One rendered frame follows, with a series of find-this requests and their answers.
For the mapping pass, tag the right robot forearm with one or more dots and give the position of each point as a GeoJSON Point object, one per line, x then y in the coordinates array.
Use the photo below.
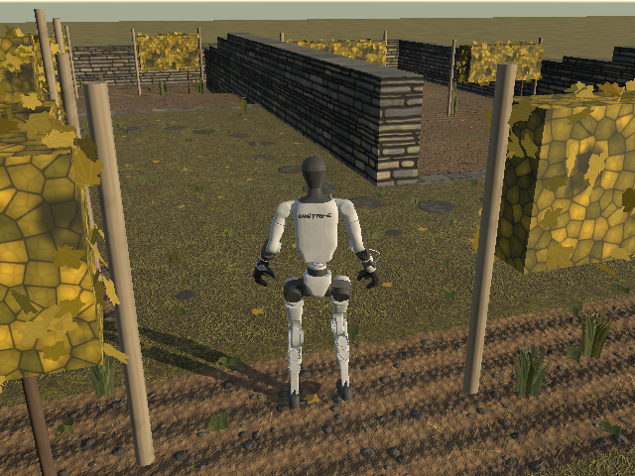
{"type": "Point", "coordinates": [366, 259]}

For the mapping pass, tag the robot head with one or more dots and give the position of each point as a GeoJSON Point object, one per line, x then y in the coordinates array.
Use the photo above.
{"type": "Point", "coordinates": [314, 169]}

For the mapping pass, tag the robot right hand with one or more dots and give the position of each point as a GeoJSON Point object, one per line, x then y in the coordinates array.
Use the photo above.
{"type": "Point", "coordinates": [374, 275]}

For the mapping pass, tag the humanoid robot torso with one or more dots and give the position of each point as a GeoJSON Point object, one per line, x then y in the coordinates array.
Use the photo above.
{"type": "Point", "coordinates": [316, 239]}

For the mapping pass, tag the left robot forearm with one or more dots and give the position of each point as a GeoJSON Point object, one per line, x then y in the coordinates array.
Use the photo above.
{"type": "Point", "coordinates": [264, 259]}

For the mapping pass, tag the right robot upper arm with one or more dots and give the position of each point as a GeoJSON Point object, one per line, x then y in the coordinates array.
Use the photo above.
{"type": "Point", "coordinates": [346, 207]}

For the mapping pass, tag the robot left hand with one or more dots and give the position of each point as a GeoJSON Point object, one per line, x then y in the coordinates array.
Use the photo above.
{"type": "Point", "coordinates": [257, 276]}

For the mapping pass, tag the left robot upper arm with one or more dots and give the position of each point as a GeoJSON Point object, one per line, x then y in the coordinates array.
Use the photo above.
{"type": "Point", "coordinates": [284, 209]}

